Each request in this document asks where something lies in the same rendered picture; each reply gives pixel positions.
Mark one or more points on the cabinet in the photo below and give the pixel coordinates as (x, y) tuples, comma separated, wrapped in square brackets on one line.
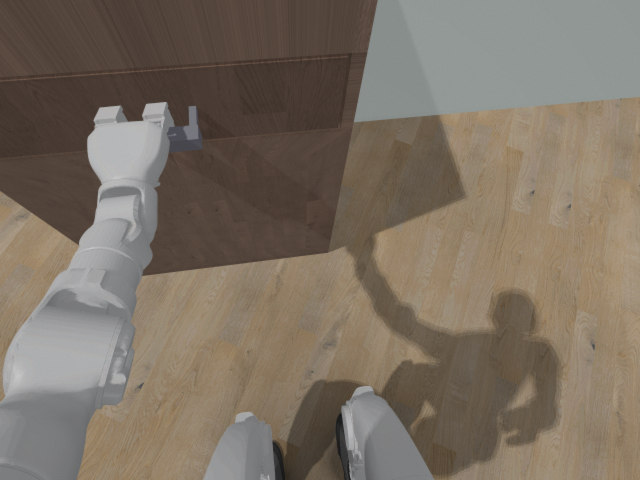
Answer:
[(239, 199)]

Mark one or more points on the robot left hand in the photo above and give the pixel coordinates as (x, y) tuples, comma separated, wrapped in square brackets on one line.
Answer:
[(118, 149)]

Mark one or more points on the drawer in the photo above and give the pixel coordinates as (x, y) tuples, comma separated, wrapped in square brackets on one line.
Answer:
[(54, 113)]

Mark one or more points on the left robot upper arm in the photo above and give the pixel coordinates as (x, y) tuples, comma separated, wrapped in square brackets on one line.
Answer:
[(69, 364)]

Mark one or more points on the left robot forearm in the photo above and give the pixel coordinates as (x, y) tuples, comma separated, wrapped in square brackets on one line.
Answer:
[(105, 271)]

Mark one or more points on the left robot shin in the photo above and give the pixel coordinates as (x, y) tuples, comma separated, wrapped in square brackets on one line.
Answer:
[(245, 416)]

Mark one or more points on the handle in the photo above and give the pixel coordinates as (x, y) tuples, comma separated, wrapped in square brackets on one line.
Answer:
[(186, 138)]

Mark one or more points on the robot right thigh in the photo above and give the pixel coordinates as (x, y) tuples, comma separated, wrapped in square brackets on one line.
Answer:
[(387, 450)]

